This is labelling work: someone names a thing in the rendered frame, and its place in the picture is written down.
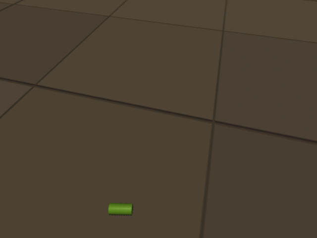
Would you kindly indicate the can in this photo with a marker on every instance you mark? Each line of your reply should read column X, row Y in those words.
column 120, row 208

